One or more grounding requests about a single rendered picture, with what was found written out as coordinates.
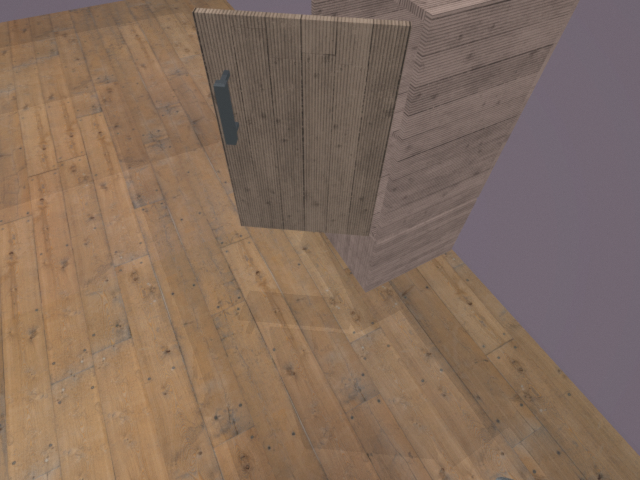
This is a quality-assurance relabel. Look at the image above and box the cupboard door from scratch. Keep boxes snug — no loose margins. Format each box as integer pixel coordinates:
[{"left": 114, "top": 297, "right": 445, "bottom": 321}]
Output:
[{"left": 192, "top": 8, "right": 412, "bottom": 236}]

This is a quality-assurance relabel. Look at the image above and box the handle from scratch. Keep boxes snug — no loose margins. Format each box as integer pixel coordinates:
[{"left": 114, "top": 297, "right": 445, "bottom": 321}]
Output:
[{"left": 213, "top": 70, "right": 239, "bottom": 145}]

